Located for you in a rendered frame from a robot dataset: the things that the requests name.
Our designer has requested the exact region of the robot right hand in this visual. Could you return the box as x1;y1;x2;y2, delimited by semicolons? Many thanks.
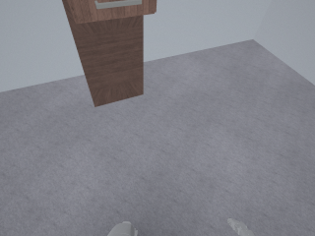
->
227;218;255;236

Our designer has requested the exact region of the cabinet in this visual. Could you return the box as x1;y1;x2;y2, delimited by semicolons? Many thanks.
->
62;0;144;107

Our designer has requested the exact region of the robot left thigh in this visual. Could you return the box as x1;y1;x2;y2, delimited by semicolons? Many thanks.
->
107;223;138;236

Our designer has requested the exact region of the drawer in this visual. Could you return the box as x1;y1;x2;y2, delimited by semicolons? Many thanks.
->
67;0;158;24

